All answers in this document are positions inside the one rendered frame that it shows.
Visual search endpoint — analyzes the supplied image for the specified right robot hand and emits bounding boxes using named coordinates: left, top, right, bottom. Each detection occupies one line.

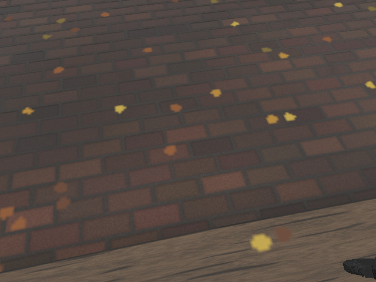
left=343, top=257, right=376, bottom=279

